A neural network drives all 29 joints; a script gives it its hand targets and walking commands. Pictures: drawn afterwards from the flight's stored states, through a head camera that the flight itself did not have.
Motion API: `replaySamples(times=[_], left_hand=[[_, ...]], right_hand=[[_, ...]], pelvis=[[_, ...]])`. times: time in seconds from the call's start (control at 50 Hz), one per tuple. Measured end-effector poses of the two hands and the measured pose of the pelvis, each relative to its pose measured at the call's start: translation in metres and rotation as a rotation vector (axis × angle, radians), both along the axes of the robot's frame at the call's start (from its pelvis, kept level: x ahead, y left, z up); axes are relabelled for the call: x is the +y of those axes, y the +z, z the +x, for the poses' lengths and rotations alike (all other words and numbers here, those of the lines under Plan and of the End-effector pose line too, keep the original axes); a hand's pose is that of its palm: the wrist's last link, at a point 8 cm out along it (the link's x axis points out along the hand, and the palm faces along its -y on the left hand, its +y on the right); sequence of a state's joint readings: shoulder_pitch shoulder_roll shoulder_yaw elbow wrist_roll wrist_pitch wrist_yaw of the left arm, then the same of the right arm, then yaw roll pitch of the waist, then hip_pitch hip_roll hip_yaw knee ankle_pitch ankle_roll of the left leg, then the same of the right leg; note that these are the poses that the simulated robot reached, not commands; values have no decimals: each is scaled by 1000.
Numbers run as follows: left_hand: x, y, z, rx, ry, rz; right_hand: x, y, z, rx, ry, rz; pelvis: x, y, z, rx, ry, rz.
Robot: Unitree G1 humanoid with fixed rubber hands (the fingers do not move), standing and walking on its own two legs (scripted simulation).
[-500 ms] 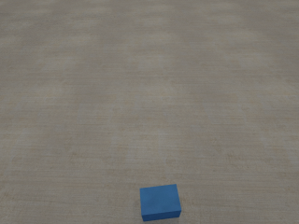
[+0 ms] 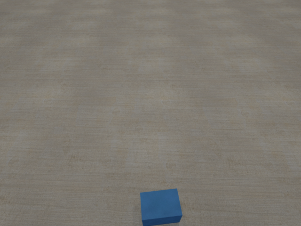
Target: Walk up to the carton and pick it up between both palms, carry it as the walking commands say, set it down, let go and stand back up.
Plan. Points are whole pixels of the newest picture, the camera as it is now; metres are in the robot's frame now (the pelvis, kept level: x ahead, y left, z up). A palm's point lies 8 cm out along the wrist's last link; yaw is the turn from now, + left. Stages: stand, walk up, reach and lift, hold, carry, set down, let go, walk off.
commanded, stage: reach and lift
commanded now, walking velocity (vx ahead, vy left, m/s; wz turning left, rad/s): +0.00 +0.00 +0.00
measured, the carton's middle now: (160, 207) +0.37 -0.03 -0.70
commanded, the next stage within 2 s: none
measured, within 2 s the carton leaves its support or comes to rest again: neither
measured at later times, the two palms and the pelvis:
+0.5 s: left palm out of the picture +0.13 +0.20 -0.17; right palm out of the picture +0.14 -0.21 -0.18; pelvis -0.02 -0.02 -0.06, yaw +2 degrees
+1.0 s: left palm (103, 205) +0.24 +0.18 -0.19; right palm (219, 199) +0.26 -0.22 -0.20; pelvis -0.10 -0.04 -0.11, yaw +2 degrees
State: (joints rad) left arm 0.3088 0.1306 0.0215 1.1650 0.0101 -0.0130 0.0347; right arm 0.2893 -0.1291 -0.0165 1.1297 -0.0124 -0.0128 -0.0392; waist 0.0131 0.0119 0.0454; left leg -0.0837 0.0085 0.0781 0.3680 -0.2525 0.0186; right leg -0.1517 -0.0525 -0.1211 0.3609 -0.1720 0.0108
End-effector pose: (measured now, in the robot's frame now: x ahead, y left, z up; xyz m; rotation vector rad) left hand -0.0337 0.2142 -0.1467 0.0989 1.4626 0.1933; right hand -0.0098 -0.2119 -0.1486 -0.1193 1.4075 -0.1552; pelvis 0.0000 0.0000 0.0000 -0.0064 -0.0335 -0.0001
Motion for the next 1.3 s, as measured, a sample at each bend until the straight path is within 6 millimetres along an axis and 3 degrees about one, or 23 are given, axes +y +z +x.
replaySamples(times=[0.04, 0.1, 0.16, 0.22, 0.26, 0.32, 0.42, 0.54, 0.7, 0.82, 0.98, 1.3], left_hand=[[2, -2, 19, -48, 16, -1], [9, -2, 100, -203, -16, 19], [13, 6, 169, -219, -66, 35], [4, 16, 200, -180, -99, 23], [-6, 17, 200, -150, -103, -3], [-16, 11, 181, -117, -77, -33], [-16, -8, 160, -155, -38, -40], [-14, -27, 173, -291, -55, -12], [-22, -29, 189, -395, -50, -3], [-20, -29, 215, -453, -44, 8], [-32, -37, 272, -537, -30, -13], [-44, -65, 363, -742, -9, 3]], right_hand=[[-4, -2, 18, -43, -32, 4], [-19, -5, 87, -140, 7, -20], [-27, 4, 153, -165, 41, -23], [-28, 14, 181, -135, 31, -3], [-23, 15, 178, -97, 28, 15], [-13, 6, 157, -37, 44, 32], [0, -13, 139, -88, 71, 45], [-7, -33, 156, -228, 82, 48], [-17, -34, 182, -337, 112, 54], [-10, -41, 208, -391, 120, 73], [-6, -51, 262, -464, 121, 64], [-7, -69, 362, -675, 98, 55]], pelvis=[[0, -5, -1, 65, -1, -5], [0, -20, -13, 117, -7, 2], [-1, -31, -20, 148, -11, 0], [-4, -33, -16, 197, -5, -7], [-6, -31, -11, 219, -2, -8], [-9, -28, -5, 233, -1, -3], [-13, -41, -9, 296, 18, -2], [-18, -69, -30, 361, 26, -2], [-26, -85, -59, 317, 21, 16], [-31, -95, -78, 294, 22, 28], [-36, -111, -96, 358, 28, 42], [-37, -129, -90, 614, 33, 32]])
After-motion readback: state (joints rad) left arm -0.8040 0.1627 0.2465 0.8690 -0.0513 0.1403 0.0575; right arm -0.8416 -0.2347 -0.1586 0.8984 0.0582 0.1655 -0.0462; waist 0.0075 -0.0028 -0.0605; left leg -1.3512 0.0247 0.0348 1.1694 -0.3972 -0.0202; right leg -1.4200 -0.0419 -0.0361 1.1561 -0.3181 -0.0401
